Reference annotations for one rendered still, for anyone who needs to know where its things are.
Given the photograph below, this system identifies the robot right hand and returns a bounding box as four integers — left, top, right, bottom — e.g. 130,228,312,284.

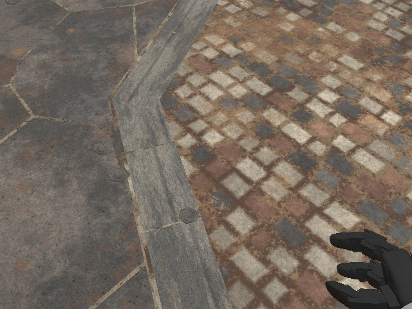
325,229,412,309

